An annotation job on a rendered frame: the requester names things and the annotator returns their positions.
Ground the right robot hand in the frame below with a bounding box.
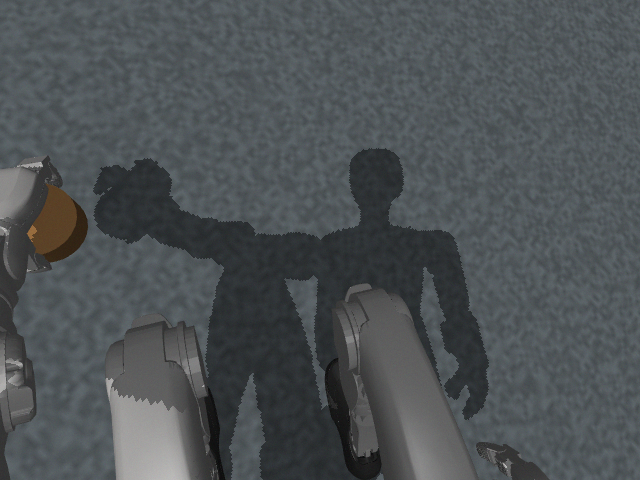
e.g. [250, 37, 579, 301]
[476, 442, 549, 480]

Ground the left robot arm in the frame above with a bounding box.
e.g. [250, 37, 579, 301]
[0, 221, 36, 480]

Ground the right robot foot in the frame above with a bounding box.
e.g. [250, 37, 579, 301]
[325, 358, 381, 480]

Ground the left robot hand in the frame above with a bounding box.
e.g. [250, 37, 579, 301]
[0, 155, 63, 273]

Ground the tin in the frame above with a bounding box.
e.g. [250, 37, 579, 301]
[27, 184, 88, 263]

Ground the left robot foot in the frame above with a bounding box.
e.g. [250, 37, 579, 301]
[204, 387, 225, 480]

